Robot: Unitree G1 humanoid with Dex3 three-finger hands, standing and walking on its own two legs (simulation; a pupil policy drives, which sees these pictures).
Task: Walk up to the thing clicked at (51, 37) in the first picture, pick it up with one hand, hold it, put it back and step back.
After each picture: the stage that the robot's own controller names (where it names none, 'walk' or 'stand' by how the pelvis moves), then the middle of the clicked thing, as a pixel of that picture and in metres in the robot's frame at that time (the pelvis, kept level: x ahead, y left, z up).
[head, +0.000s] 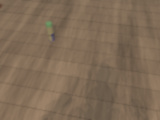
stand; (50, 32) +1.41 +0.41 -0.65
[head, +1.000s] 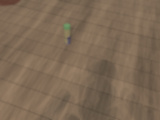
walk; (67, 34) +1.31 +0.22 -0.63
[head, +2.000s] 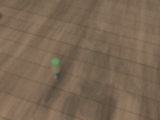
walk; (55, 70) +0.82 +0.22 -0.64
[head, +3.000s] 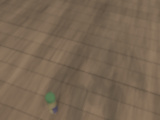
walk; (51, 103) +0.53 +0.23 -0.64
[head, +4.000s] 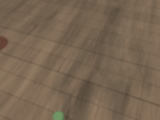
stand; out of the picture +0.39 +0.20 -0.63
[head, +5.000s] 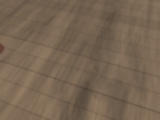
stand; out of the picture +0.34 +0.20 -0.66
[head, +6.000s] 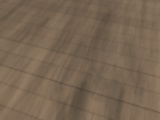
stand; out of the picture +0.35 +0.22 -0.66
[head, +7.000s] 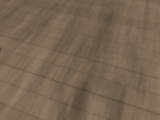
stand; out of the picture +0.34 +0.22 -0.66
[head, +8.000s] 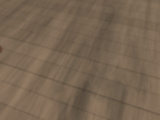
stand; out of the picture +0.34 +0.22 -0.66
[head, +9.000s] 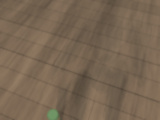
go down; (55, 119) +0.35 +0.21 -0.65
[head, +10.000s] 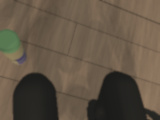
go down; (14, 50) +0.42 +0.26 -0.23
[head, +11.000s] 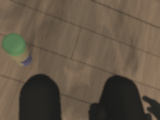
close in; (20, 52) +0.42 +0.26 -0.25
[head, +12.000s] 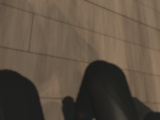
close in; out of the picture +0.40 +0.30 -0.15
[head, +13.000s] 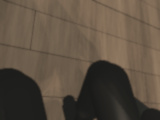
lift; out of the picture +0.38 +0.31 -0.15
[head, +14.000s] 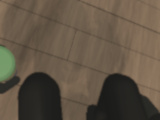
lift; (2, 68) +0.31 +0.27 -0.05
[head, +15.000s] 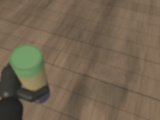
lift; (35, 80) +0.31 +0.17 +0.08
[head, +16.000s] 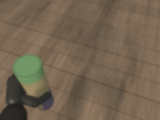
hold; (38, 87) +0.30 +0.17 +0.03
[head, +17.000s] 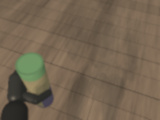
hold; (38, 85) +0.31 +0.17 +0.02
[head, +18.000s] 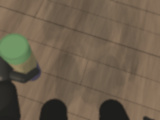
crouch; (25, 62) +0.38 +0.20 -0.04
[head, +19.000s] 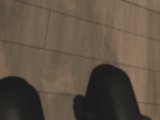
lower; out of the picture +0.41 +0.29 -0.15
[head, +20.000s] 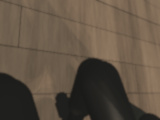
lower; out of the picture +0.40 +0.32 -0.16
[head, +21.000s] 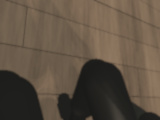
lower; out of the picture +0.40 +0.32 -0.16
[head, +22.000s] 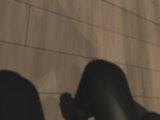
lower; out of the picture +0.39 +0.32 -0.16
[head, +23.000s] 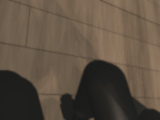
rest; out of the picture +0.38 +0.32 -0.16
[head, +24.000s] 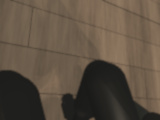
open; out of the picture +0.38 +0.29 -0.16
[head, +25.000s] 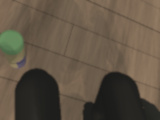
stand; (15, 53) +0.40 +0.26 -0.21
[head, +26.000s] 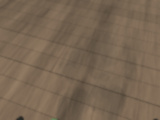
stand; out of the picture +0.34 +0.18 -0.58
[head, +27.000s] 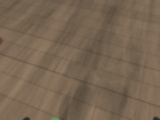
stand; out of the picture +0.35 +0.19 -0.60
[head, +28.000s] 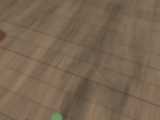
stand; out of the picture +0.36 +0.19 -0.61
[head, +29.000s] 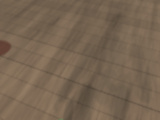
walk; out of the picture +0.37 +0.18 -0.66
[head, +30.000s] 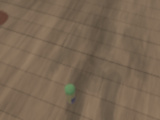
walk; (70, 94) +0.49 +0.11 -0.63
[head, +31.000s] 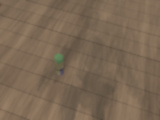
walk; (59, 65) +0.79 +0.15 -0.64
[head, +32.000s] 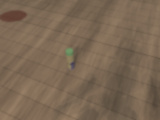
stand; (70, 59) +1.00 +0.19 -0.64
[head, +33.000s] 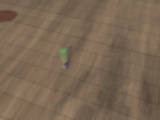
stand; (64, 59) +0.99 +0.21 -0.66
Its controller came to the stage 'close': yes
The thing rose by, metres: 0.68
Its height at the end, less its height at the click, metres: +0.00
